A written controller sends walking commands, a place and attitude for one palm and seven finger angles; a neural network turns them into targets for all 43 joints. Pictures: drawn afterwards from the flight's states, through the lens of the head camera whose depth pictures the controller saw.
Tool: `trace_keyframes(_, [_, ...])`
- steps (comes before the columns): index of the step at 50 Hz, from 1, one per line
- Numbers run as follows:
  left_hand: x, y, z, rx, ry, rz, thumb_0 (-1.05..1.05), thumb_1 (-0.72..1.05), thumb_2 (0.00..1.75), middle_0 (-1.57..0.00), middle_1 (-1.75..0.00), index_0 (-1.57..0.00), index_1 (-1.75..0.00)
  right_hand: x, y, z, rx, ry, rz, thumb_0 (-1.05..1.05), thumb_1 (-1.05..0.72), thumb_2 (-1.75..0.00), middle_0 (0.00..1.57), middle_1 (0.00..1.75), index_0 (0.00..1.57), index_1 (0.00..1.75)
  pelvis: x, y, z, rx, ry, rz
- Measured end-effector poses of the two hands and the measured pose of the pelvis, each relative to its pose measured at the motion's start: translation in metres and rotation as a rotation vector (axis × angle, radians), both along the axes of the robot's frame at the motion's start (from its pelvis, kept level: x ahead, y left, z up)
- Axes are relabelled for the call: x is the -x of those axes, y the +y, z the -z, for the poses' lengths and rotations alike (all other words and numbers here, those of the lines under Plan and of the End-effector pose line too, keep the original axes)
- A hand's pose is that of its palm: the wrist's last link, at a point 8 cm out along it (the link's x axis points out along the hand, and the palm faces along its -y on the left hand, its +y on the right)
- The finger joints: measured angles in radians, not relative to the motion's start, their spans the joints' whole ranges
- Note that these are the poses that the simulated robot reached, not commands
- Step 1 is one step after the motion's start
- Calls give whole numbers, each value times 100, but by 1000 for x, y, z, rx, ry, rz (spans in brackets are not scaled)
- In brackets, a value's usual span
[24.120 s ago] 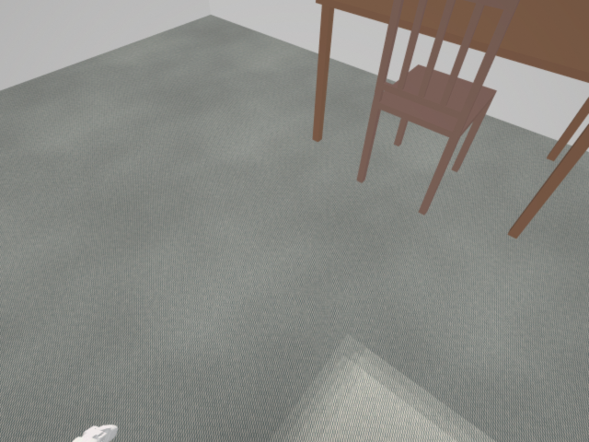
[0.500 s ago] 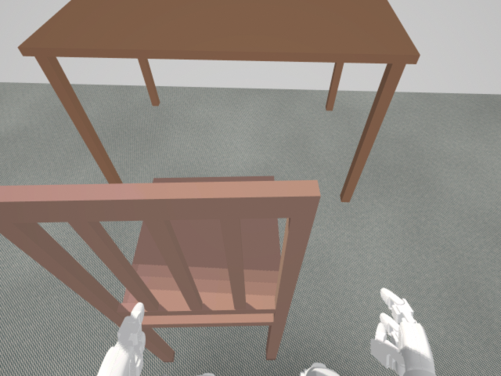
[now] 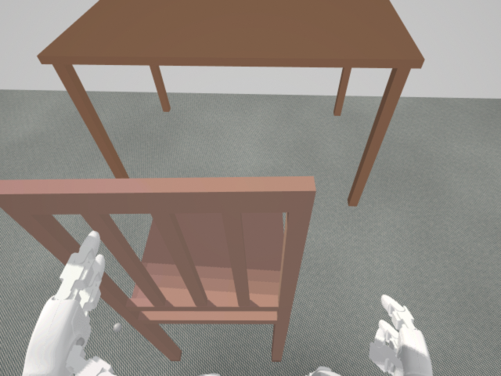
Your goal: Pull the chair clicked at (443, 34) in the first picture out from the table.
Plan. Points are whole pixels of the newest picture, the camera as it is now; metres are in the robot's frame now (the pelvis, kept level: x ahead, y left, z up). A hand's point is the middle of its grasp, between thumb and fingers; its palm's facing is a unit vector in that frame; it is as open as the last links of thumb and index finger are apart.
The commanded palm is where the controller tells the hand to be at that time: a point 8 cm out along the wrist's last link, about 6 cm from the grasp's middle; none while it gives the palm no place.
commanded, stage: draw the hand back to the body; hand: left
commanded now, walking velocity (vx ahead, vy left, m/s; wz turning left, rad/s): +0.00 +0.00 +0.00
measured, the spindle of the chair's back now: (186, 266) +0.29 +0.14 +0.00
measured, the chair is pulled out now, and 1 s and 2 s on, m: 0.57 0.56 0.56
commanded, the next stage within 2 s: step back with the hand held close in 1.02 s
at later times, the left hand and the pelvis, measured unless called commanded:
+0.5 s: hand (41, 284) +0.19 +0.25 +0.16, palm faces +0.42 -0.81 -0.42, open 11.1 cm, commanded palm +0.16 +0.29 +0.21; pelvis +0.03 +0.00 +0.05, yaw +0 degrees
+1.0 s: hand (22, 229) +0.23 +0.25 +0.21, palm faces +0.46 -0.78 -0.42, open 7.5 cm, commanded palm +0.18 +0.30 +0.24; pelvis +0.04 +0.00 +0.06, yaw -1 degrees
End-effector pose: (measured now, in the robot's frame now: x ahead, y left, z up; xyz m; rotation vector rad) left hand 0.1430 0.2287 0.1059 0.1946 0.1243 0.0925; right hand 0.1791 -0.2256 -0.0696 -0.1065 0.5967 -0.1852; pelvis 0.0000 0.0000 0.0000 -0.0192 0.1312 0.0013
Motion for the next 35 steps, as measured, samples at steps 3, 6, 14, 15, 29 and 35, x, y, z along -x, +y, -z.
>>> trace_keyframes(3, [3,13,-7,-105,73,-116,-1,-41,26,-3,-3,-6,-4,-4,-1,-10,17,17,3,2,-90,-90,21,30,20,30,-5,0,-11,-2,-42,1])
trace_keyframes(6, [7,24,-16,-156,104,-218,-1,-32,31,-4,-4,-6,-6,-10,-2,-20,32,19,-3,2,-90,-90,21,30,20,30,-11,1,-21,-2,-78,-1])
trace_keyframes(14, [-1,37,-50,-194,15,-319,-1,-6,43,-7,-10,-8,-10,-33,2,-42,56,-12,-62,2,-90,-90,21,30,20,30,-23,2,-40,-6,-149,-5])
trace_keyframes(15, [-2,38,-51,-196,16,-323,-1,-2,45,-8,-11,-9,-11,-36,3,-44,55,-17,-67,2,-90,-90,21,30,20,30,-24,2,-41,-7,-154,-4])
trace_keyframes(29, [-10,61,-92,-276,-64,-403,0,48,69,-15,-21,-22,-26,-58,18,-53,40,-34,-164,2,-90,-90,21,30,20,30,-36,0,-54,-10,-199,-6])
trace_keyframes(35, [-26,67,-136,-331,-259,-425,1,69,80,-18,-26,-22,-28,-56,18,-49,22,-11,-169,2,-90,-90,21,30,20,30,-37,-1,-56,-11,-204,-2])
